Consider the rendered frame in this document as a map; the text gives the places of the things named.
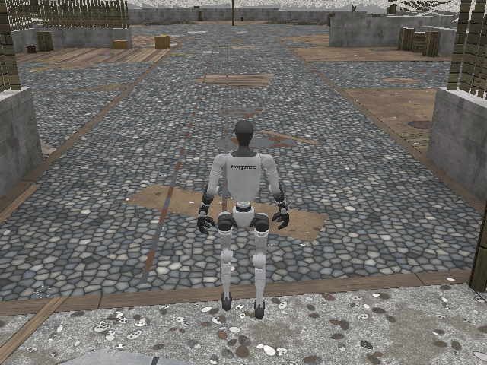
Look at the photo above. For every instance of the robot right upper arm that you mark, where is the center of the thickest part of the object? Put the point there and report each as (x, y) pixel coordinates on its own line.
(268, 162)

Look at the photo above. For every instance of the right robot shin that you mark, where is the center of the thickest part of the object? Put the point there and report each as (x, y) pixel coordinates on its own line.
(260, 281)

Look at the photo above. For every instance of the robot left forearm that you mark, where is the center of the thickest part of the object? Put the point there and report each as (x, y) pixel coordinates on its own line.
(206, 203)

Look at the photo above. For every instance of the left robot hand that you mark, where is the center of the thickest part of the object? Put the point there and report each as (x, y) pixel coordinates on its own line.
(201, 224)

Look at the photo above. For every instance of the robot right forearm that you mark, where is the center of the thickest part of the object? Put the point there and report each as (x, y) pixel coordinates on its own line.
(280, 201)

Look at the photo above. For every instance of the robot left thigh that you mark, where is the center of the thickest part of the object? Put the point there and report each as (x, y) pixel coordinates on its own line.
(225, 226)

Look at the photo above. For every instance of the robot left upper arm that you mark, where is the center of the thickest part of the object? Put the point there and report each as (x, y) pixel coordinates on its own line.
(219, 161)

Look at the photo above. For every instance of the right robot hand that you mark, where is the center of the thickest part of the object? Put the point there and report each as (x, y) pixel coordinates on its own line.
(282, 217)

